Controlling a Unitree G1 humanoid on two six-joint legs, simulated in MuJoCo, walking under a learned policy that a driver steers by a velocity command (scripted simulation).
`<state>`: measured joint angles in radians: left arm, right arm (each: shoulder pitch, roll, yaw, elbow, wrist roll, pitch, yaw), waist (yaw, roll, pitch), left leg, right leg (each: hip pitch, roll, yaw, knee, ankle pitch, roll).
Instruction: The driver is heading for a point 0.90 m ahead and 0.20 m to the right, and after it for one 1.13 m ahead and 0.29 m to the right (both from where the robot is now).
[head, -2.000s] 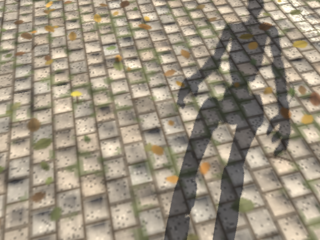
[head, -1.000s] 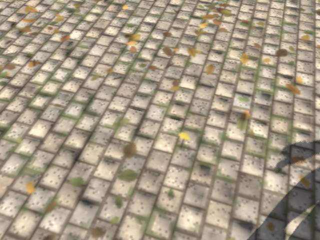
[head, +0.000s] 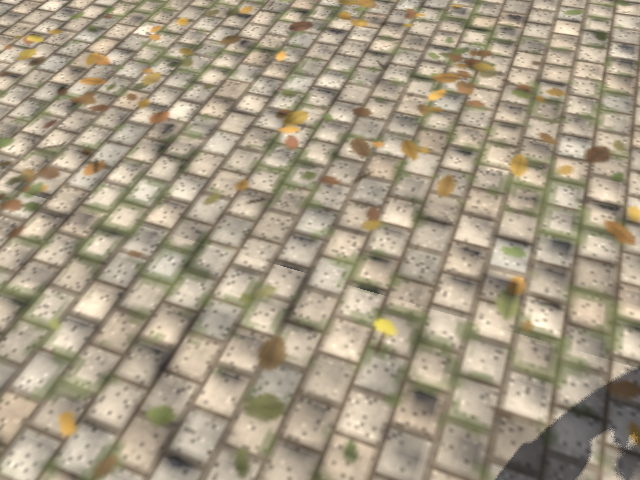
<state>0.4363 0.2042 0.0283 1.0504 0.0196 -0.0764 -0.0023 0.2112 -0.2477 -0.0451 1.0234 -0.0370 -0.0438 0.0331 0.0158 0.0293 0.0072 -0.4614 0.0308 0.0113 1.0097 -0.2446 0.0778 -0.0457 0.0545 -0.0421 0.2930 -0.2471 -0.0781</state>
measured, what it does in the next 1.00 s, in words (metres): walks ahead, turning right: left foot, then right foot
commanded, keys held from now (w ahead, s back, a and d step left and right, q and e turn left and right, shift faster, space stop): w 0.34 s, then w+e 0.12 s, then e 0.54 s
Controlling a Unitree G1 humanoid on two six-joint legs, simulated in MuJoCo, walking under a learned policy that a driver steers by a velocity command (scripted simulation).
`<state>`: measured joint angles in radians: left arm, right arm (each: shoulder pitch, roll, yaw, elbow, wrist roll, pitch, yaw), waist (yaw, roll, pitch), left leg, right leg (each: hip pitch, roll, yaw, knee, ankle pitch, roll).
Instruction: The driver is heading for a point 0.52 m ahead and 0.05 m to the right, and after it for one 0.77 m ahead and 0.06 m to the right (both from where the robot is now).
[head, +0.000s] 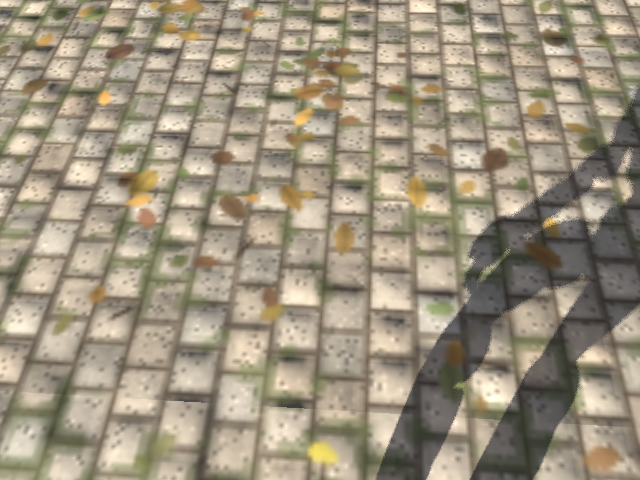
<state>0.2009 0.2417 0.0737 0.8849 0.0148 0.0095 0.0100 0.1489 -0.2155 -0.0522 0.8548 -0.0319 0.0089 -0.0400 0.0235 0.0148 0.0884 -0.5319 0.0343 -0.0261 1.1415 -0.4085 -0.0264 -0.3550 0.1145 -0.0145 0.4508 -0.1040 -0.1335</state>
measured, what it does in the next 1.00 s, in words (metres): walks ahead, turning right: left foot, then right foot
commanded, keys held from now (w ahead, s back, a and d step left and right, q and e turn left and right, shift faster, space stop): e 0.12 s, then w+e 0.24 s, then e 0.12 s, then no key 0.52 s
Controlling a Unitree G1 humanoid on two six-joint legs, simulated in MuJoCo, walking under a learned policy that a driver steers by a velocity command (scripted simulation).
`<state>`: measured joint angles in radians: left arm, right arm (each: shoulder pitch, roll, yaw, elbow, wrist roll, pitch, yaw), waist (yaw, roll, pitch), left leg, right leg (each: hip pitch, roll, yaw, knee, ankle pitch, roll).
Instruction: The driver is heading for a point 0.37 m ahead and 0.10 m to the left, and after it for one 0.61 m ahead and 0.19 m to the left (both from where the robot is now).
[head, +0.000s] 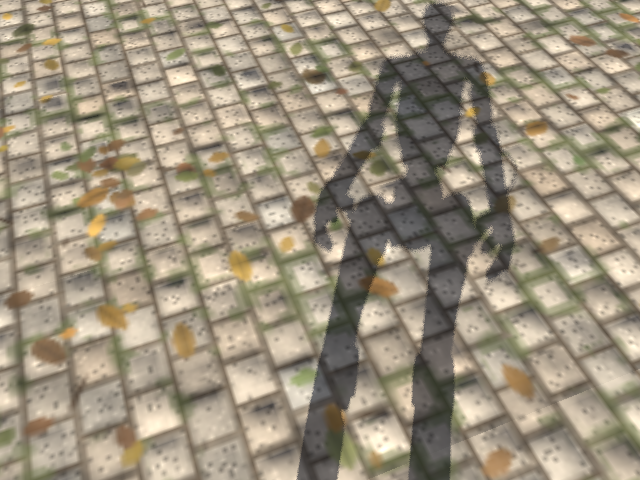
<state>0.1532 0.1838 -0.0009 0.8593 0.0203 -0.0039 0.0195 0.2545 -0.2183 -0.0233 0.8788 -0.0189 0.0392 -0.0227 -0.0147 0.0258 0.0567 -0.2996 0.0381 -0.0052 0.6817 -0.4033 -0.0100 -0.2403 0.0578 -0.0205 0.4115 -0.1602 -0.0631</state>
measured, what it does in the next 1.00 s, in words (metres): walks ahead: left foot, then left foot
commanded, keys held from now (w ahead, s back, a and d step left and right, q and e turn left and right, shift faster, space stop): no key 0.26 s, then w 0.16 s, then no key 0.10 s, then q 0.48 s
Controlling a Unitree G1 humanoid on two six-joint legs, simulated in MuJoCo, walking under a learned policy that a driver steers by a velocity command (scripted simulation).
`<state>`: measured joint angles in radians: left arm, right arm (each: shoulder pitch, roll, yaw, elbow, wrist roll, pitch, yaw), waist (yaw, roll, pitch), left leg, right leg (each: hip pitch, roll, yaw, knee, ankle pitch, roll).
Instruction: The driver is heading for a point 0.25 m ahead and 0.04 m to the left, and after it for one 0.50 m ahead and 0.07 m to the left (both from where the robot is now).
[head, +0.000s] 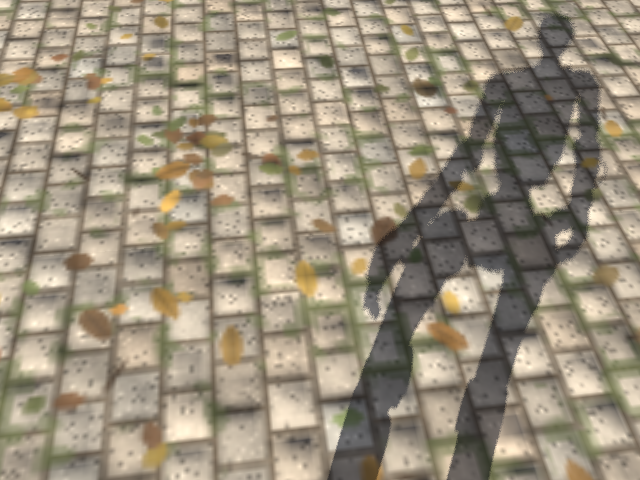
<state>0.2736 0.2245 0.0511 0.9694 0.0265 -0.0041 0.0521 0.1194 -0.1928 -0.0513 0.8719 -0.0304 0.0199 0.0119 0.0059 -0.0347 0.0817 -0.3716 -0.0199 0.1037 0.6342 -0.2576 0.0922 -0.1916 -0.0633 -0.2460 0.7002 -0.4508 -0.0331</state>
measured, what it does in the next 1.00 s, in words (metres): steps on the spot, turning left: right foot, then left foot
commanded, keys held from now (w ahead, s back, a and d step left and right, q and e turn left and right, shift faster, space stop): q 0.50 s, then no key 0.50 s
